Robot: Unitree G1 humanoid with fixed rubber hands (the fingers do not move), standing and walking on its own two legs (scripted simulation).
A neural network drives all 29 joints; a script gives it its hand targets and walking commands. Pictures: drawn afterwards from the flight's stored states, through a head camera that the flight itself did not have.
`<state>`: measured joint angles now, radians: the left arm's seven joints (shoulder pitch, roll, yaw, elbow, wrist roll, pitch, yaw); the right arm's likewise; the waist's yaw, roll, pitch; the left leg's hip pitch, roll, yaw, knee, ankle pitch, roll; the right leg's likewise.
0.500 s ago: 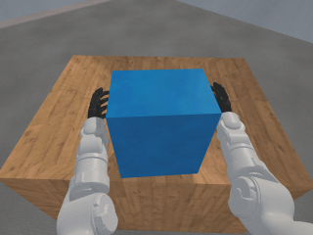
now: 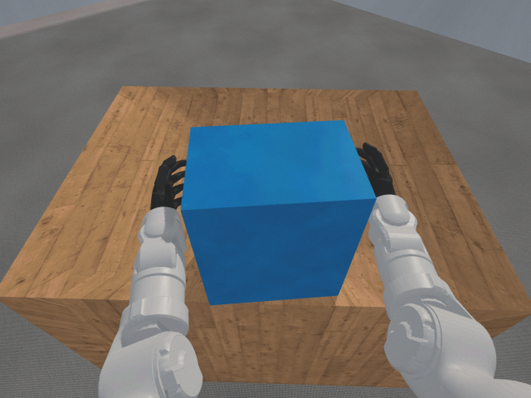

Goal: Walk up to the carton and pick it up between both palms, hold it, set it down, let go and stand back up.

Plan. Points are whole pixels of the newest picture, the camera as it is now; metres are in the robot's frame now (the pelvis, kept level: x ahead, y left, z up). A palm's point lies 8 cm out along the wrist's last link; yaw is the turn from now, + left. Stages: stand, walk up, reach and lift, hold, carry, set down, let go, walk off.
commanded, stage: set down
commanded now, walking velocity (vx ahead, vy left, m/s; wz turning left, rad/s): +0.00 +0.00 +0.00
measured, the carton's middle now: (271, 219) +0.42 +0.04 +0.03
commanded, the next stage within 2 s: none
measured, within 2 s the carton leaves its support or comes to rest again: neither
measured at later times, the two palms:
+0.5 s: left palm (165, 207) +0.38 +0.21 +0.09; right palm (378, 194) +0.42 -0.12 +0.10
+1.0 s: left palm (165, 207) +0.38 +0.21 +0.09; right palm (378, 194) +0.42 -0.12 +0.10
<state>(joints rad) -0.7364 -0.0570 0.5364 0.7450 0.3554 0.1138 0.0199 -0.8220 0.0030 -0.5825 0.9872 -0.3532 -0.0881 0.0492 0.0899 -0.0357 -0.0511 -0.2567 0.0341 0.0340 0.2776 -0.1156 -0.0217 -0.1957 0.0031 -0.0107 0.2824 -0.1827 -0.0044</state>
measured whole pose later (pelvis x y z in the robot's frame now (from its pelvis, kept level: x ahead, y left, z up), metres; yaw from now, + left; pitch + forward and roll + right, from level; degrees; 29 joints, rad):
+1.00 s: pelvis +0.00 +0.00 +0.00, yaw +0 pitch +4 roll +0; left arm -0.71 -0.13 0.63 0.62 0.45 0.12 -0.05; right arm -0.78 0.08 -0.65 0.82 -0.45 -0.06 0.11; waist 0.08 -0.04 -0.01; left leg -0.22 0.03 0.06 0.27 -0.12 -0.01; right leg -0.17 -0.01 -0.03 0.29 -0.19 0.00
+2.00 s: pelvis -0.03 -0.01 -0.02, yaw +0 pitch +22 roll -2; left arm -1.04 0.30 -0.01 1.26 -0.28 -0.09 0.08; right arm -1.15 -0.41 0.20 1.43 0.50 -0.11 0.04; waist 0.13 -0.02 -0.26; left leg -0.74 0.09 0.02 0.50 -0.14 -0.03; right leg -0.66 0.04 -0.05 0.47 -0.20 -0.03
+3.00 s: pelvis -0.02 -0.01 +0.00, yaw +1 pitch +4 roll -1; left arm -0.76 0.35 0.13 0.55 -0.19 0.51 0.05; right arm -0.92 -0.44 0.11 0.91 0.48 0.25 0.01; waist 0.07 0.00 -0.05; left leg -0.30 0.06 0.02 0.34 -0.12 -0.04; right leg -0.21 0.03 -0.04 0.31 -0.17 -0.02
